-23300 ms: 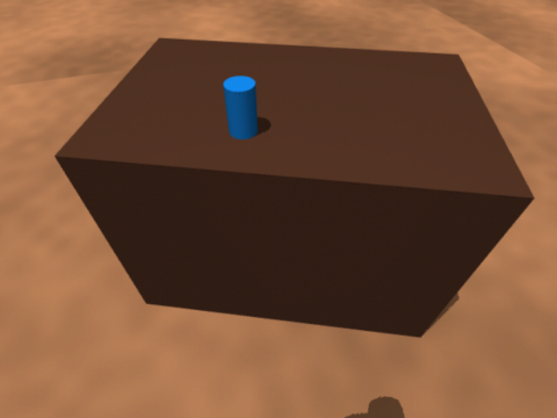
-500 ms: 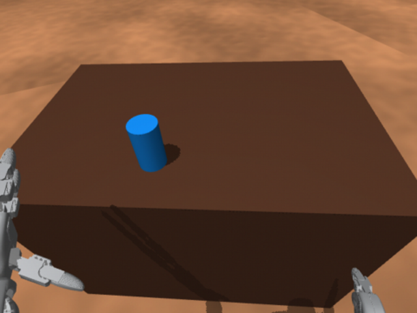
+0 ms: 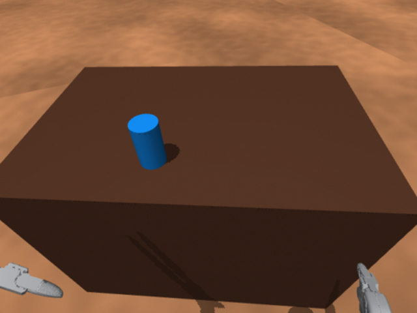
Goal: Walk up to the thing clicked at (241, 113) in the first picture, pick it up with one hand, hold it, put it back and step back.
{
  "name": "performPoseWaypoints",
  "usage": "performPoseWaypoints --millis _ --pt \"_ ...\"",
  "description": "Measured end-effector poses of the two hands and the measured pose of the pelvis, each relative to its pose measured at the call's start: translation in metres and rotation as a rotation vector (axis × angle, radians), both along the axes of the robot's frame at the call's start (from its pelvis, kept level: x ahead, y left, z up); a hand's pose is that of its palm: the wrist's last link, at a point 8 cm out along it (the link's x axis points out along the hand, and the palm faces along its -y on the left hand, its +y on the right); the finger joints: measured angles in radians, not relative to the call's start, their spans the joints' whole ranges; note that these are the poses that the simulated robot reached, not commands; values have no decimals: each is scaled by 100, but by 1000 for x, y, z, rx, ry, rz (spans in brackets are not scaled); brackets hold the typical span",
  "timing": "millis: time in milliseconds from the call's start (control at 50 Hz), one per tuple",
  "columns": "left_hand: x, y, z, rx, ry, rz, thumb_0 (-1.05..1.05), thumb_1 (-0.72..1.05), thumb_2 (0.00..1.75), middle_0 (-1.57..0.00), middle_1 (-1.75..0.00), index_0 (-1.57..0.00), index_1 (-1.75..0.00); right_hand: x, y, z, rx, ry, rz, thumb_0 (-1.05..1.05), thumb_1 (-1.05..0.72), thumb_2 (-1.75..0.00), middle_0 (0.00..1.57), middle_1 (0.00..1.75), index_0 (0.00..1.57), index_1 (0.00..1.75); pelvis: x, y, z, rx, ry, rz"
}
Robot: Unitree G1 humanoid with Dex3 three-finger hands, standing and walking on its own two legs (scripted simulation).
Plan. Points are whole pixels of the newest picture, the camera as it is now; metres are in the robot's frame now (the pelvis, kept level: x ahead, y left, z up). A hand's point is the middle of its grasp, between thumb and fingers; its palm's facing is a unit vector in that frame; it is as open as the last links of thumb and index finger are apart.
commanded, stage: home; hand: left
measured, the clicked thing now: (148, 142) +0.50 +0.19 +0.05
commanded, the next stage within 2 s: none
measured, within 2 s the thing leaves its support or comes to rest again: neither
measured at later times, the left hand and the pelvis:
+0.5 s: hand (107, 291) +0.18 +0.22 -0.03, palm faces +0.14 -0.95 -0.26, open 17.7 cm; pelvis +0.01 +0.02 +0.00, yaw +0 degrees
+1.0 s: hand (134, 288) +0.20 +0.19 -0.09, palm faces +0.07 -0.97 -0.23, open 17.7 cm; pelvis +0.02 +0.01 +0.00, yaw -2 degrees
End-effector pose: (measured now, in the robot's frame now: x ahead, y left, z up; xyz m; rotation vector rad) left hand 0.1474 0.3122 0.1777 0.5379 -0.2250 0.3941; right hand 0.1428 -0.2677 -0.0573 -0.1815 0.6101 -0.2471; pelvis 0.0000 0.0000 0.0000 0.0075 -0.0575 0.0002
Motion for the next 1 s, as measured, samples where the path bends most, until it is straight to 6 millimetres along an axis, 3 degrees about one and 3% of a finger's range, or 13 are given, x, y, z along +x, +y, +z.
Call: performPoseWaypoints --millis 100,180,360,480,640,700,840,1000 --pt "4 1 -21 -58 57 -6 -1 -57 4 -7 -6 -7 -6 1 4 0 -2 9 1 -1 44 -11 8 8 7 8 1 5 2 -1 0 -7" --pt "6 -5 -42 -118 112 -26 -1 -57 5 -6 -6 -6 -6 5 16 -4 11 32 17 -1 28 -24 9 12 9 11 3 8 3 -3 3 -10" --pt "4 -32 -125 -314 397 -48 -1 -58 4 -6 -5 -6 -5 19 68 -23 100 109 108 0 -14 -47 13 18 13 17 7 13 3 -8 22 -10" --pt "1 -46 -177 -402 606 -40 -1 -59 2 -5 -5 -5 -5 26 64 -25 75 125 89 0 -37 -60 16 22 15 21 12 15 4 -7 34 -8" --pt "13 -76 -238 -492 837 -78 -1 -58 3 -5 -5 -5 -5 28 55 -21 36 151 74 1 -67 -77 18 27 18 26 17 14 3 -6 56 -13" --pt "20 -80 -249 -505 882 -74 -1 -58 3 -5 -5 -5 -5 26 53 -21 30 166 73 1 -76 -82 19 28 18 27 19 13 3 -8 59 -20" --pt "34 -75 -245 -490 856 -31 -1 -58 3 -5 -4 -5 -5 10 44 -30 25 241 59 1 -85 -88 20 30 19 29 23 12 3 -10 52 -25" --pt "34 -78 -246 -477 888 -19 -1 -58 3 -5 -4 -5 -5 -6 36 -40 41 306 35 1 -89 -90 20 30 20 30 22 10 3 -7 54 -30"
